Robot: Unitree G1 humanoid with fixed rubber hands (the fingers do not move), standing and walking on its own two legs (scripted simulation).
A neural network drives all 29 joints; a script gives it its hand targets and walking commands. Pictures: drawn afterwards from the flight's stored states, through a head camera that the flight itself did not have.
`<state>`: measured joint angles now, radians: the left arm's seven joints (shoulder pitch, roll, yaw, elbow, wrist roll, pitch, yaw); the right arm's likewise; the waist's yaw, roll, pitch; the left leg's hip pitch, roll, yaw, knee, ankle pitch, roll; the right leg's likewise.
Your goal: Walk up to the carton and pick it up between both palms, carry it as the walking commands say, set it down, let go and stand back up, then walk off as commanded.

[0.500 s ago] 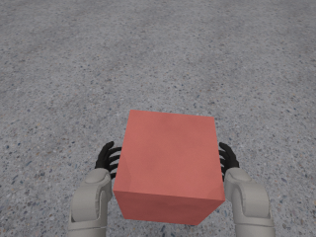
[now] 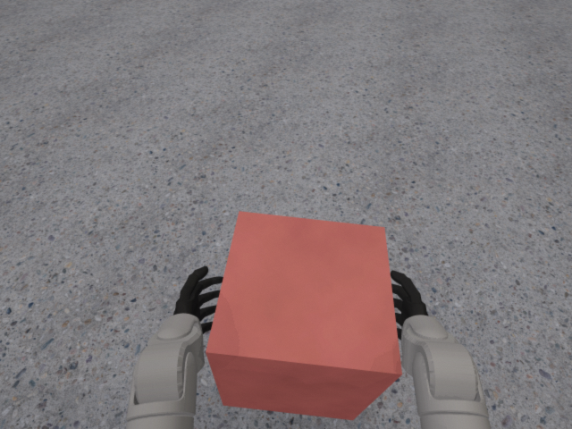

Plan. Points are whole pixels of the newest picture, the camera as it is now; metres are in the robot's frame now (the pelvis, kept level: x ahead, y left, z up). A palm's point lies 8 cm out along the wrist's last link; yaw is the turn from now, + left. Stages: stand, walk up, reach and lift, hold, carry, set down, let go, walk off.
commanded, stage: carry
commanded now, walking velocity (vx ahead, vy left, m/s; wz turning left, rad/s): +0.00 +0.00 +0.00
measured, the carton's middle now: (299, 321) +0.29 +0.01 -0.03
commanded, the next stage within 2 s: none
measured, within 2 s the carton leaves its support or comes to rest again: neither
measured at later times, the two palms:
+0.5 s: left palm (182, 269) +0.34 +0.18 +0.03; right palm (387, 264) +0.35 -0.12 +0.04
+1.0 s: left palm (184, 228) +0.42 +0.20 +0.02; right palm (366, 232) +0.42 -0.10 +0.02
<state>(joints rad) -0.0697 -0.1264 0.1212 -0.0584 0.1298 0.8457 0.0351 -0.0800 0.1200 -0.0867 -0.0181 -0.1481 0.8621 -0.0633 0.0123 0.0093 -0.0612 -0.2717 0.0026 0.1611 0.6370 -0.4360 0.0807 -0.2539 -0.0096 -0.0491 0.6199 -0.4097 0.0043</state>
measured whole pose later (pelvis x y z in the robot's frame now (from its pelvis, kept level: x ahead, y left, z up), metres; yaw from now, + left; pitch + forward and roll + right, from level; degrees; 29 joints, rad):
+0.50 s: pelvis +0.07 +0.02 +0.01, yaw -1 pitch +3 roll -2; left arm -0.07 -0.12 0.12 -0.09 0.12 0.81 0.04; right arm -0.10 0.13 -0.09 -0.03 -0.14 0.83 -0.06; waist 0.02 -0.02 -0.03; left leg -0.19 0.00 0.17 0.56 -0.42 0.09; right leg -0.33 -0.03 -0.08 0.75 -0.46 -0.03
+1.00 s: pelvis +0.15 +0.05 +0.00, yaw -1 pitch +3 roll -5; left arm -0.09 -0.12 0.10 -0.04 0.14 0.74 0.05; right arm -0.12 0.10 -0.10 0.01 -0.13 0.76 -0.06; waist 0.01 0.07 -0.01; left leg -0.06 0.01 0.14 0.53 -0.54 0.11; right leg -0.50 -0.01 -0.13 1.05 -0.50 -0.03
